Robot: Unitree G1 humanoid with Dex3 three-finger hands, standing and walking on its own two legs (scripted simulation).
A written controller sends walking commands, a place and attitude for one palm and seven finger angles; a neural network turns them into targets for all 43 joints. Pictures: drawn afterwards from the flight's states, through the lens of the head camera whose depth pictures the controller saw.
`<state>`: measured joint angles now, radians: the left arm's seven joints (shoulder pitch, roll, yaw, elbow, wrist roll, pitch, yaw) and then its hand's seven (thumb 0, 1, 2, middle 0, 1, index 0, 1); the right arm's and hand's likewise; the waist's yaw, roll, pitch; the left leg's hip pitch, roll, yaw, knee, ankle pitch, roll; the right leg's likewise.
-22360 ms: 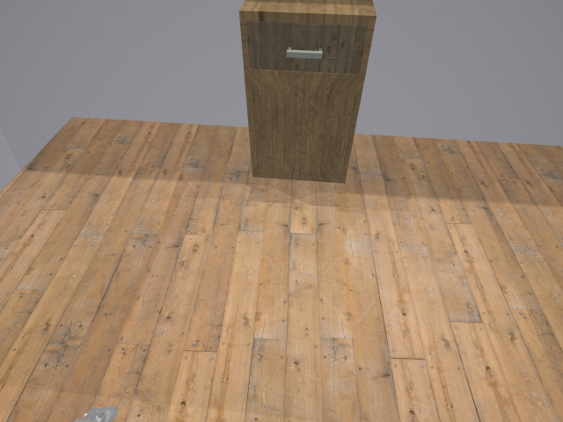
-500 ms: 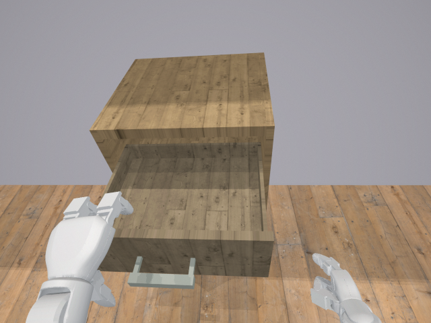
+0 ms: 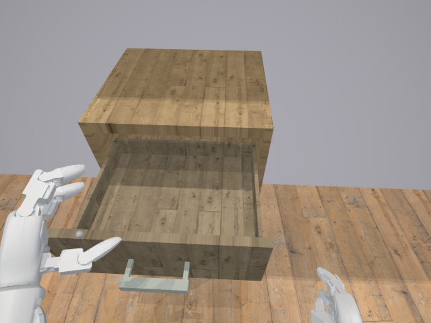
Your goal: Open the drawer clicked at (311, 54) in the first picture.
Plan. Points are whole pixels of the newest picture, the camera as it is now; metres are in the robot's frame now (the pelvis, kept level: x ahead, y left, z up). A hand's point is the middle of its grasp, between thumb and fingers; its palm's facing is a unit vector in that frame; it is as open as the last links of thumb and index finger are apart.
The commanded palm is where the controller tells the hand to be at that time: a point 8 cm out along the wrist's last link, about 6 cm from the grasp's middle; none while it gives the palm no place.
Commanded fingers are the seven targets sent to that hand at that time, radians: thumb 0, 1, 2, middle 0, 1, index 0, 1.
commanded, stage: draw the hand back to the body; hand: left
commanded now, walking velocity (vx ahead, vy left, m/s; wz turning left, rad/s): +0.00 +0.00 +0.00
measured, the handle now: (156, 275) +0.22 +0.15 -0.08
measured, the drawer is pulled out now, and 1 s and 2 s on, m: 0.30 0.30 0.30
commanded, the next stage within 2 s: step back with the hand held close in 0.52 s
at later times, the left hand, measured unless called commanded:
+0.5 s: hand (53, 229) +0.19 +0.25 +0.16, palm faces +0.42 -0.82 -0.38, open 7.7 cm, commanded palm +0.13 +0.29 +0.18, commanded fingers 0.00 0.90 0.90 -0.20 -0.30 -0.20 -0.30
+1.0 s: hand (51, 257) +0.16 +0.24 +0.14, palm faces +0.31 -0.81 -0.50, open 7.4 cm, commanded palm +0.09 +0.29 +0.18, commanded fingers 0.00 0.90 0.90 -0.20 -0.30 -0.20 -0.30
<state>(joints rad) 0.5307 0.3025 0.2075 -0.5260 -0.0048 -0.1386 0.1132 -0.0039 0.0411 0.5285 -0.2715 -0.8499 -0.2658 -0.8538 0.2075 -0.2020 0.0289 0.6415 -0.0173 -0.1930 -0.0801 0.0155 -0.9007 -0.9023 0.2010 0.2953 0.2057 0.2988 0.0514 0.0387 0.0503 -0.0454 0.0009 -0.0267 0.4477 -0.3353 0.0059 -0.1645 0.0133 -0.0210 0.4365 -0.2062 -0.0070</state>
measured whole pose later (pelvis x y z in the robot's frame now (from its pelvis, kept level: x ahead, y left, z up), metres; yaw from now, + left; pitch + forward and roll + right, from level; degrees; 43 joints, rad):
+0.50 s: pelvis +0.00 +0.00 +0.00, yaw +1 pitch -3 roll -1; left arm 0.50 0.31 0.29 -0.51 -0.03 -0.11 0.11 0.01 0.82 0.87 -0.21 -0.34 -0.21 -0.35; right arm 0.16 -0.20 0.03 0.63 -0.01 -0.17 -0.08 0.01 -0.90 -0.90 0.20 0.30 0.21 0.30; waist 0.07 0.05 0.04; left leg -0.04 -0.01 -0.03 0.44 -0.33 0.01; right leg -0.16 0.01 -0.03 0.42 -0.21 0.00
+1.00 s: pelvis -0.03 +0.01 -0.01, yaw +1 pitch +2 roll +0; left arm 0.68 0.38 0.36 -0.61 -0.02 -0.19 0.14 0.01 0.89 0.89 -0.21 -0.30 -0.21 -0.30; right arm 0.19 -0.22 -0.03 0.54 0.00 -0.08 -0.10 0.01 -0.90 -0.90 0.20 0.30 0.20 0.30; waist -0.04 -0.01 0.03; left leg -0.28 -0.04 -0.04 0.59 -0.34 0.02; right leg -0.38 -0.03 -0.03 0.56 -0.20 0.00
